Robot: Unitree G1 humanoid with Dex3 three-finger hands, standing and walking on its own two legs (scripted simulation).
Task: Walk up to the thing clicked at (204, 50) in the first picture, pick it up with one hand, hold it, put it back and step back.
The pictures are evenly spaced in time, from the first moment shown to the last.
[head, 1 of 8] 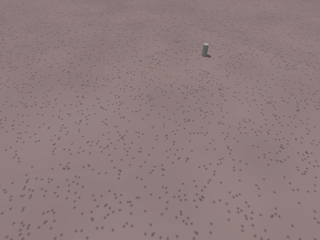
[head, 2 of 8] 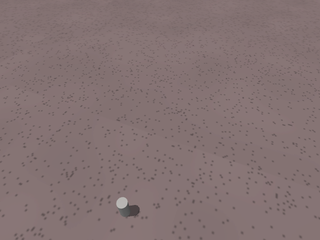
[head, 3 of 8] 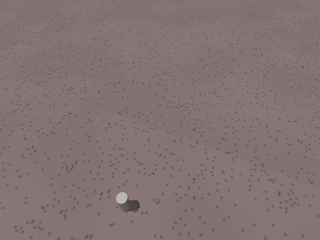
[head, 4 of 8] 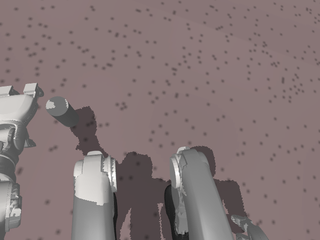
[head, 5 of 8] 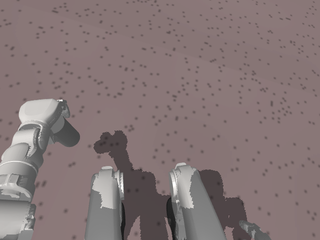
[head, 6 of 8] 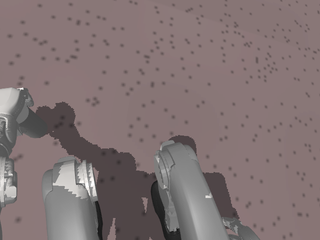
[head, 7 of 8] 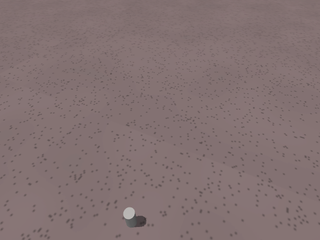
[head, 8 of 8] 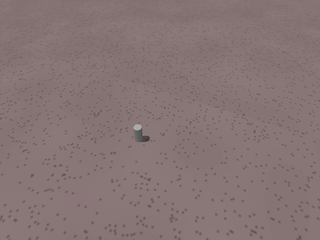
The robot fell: no
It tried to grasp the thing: yes
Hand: left
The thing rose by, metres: 0.59
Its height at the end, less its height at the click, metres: +0.00
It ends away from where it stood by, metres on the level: 0.02
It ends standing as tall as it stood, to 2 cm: yes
